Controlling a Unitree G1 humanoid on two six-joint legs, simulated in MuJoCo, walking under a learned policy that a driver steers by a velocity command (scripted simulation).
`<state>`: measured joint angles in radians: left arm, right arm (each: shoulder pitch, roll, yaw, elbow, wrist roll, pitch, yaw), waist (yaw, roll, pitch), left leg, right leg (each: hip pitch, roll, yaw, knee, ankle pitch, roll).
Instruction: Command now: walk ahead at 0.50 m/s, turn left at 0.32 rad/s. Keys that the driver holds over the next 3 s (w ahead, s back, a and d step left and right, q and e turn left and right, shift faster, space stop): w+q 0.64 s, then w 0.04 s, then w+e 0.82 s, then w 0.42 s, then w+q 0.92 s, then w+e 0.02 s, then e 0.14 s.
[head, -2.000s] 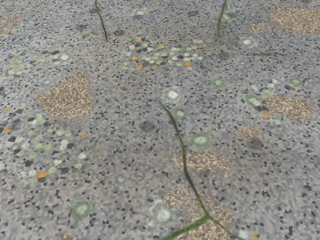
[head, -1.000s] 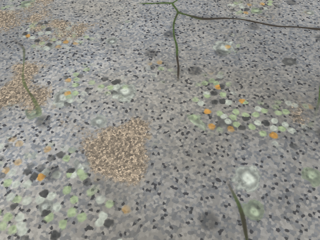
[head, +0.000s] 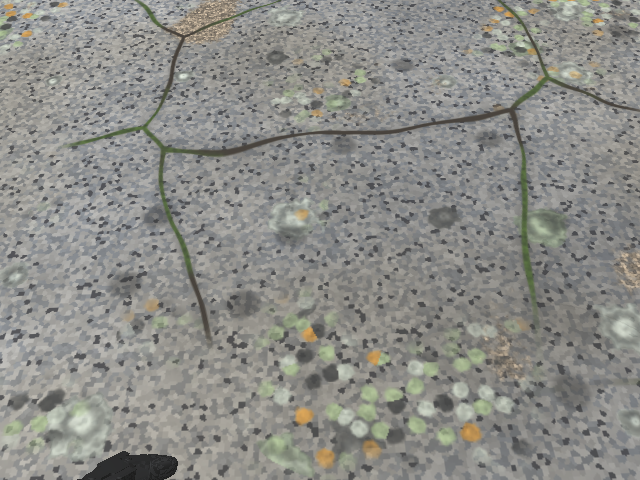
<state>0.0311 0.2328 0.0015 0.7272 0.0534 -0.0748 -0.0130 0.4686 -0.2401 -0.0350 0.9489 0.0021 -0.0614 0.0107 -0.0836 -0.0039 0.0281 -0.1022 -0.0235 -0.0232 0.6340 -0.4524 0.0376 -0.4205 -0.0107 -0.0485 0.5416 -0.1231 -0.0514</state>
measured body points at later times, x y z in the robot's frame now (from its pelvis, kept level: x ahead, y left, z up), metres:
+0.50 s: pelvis +0.25 +0.04 -0.01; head +0.28 +0.06 +0.44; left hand +0.14 +0.28 -0.15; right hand +0.51 -0.13 -0.11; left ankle +0.33 +0.13 -0.73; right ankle +0.09 -0.10 -0.71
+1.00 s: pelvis +0.51 +0.13 +0.00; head +0.53 +0.14 +0.45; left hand +0.59 +0.41 -0.11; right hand +0.58 -0.13 -0.13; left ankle +0.33 +0.13 -0.73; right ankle +0.69 +0.09 -0.71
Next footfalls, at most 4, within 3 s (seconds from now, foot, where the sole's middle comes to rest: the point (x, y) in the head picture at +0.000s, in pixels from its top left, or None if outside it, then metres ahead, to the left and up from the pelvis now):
0.48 left None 0.37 0.14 -0.76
1.06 right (263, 372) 0.72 0.12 -0.76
1.58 left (174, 282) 0.99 0.33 -0.76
2.06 right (260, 205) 1.23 0.11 -0.76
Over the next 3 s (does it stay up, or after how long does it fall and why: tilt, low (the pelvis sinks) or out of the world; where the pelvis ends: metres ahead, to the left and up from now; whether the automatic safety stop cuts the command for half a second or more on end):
stays up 1.54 0.32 0.01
